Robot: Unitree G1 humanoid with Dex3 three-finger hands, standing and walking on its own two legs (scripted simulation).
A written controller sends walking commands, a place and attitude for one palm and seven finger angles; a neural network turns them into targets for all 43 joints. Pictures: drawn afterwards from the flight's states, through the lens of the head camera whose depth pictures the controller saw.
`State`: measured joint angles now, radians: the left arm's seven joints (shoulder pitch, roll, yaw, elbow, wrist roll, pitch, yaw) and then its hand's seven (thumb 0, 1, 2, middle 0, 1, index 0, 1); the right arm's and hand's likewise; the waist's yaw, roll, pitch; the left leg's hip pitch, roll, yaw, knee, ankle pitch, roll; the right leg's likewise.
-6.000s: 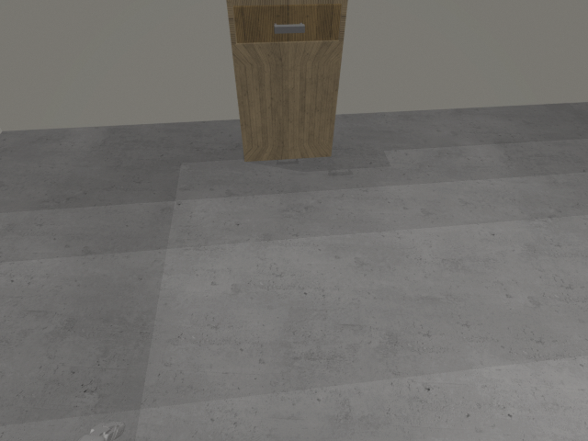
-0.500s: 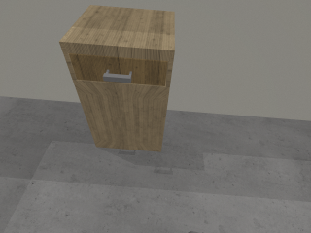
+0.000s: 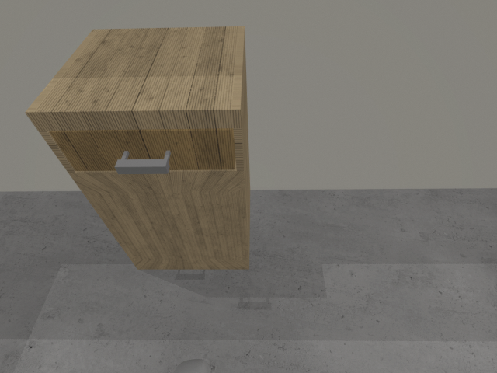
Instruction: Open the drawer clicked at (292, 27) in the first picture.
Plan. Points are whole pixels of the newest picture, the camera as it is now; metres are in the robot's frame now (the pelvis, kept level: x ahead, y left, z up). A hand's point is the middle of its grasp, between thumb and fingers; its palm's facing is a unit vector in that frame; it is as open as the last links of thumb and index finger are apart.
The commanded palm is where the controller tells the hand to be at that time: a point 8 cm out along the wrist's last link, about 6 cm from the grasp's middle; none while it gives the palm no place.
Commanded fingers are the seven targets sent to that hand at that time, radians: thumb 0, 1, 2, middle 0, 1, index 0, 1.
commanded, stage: take the last steps up to it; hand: left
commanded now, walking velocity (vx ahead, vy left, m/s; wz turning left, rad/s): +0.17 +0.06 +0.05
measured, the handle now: (144, 160) +0.60 +0.29 -0.06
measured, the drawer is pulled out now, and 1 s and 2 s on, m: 0.00 0.00 0.00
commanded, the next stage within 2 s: come to a stop and stand still in 0.06 s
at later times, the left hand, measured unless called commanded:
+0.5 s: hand out of the picture +0.08 +0.22 -0.18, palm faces +0.00 -0.98 -0.20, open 7.3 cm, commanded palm none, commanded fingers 0.00 0.90 0.90 -0.20 -0.30 -0.20 -0.30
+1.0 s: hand out of the picture +0.11 +0.10 -0.16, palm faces -0.01 -0.97 -0.24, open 7.2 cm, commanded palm none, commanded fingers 0.00 0.90 0.90 -0.20 -0.30 -0.20 -0.30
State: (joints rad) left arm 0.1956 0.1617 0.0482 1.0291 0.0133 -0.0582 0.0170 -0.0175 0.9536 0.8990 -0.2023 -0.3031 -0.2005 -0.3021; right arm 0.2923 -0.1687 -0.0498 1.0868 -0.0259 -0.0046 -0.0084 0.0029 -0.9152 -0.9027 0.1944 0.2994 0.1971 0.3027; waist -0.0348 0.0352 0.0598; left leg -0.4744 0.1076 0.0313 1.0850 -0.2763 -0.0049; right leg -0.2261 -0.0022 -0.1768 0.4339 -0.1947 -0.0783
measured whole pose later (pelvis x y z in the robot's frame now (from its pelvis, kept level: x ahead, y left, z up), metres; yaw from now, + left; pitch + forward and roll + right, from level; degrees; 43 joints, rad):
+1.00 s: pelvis +0.05 -0.08 +0.00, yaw -2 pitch +0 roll +1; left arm 0.20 0.15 0.02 1.03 0.01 -0.01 0.03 0.00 0.94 0.90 -0.20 -0.30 -0.20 -0.30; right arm 0.26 -0.18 -0.04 1.10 -0.01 0.04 -0.03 0.00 -0.91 -0.90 0.19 0.30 0.20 0.30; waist -0.02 0.04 0.03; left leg -0.22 0.04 0.02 0.61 -0.38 -0.03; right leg -0.20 0.05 -0.10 0.46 -0.27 -0.10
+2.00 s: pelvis +0.04 -0.01 +0.00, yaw -4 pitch -1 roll +0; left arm 0.32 0.12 -0.01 1.11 0.01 -0.01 0.04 0.00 0.92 0.90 -0.20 -0.30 -0.20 -0.30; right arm 0.37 -0.11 0.04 1.11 -0.02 -0.04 -0.04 0.00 -0.91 -0.90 0.20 0.30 0.20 0.30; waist 0.00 0.01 0.00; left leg -0.14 -0.07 0.09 0.42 -0.28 0.09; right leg -0.23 -0.03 -0.04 0.48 -0.25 0.00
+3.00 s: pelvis +0.06 +0.07 -0.02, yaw +0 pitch -4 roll -1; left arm 0.37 0.12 -0.01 1.02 0.02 0.02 0.04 0.00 0.91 0.90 -0.20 -0.30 -0.20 -0.30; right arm 0.24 -0.23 -0.03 0.90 -0.01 0.02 -0.01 0.01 -0.92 -0.90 0.19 0.30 0.20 0.30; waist -0.03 0.10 0.03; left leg -0.32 0.06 -0.05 0.61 -0.28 -0.01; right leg -0.23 -0.01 -0.10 0.65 -0.34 -0.02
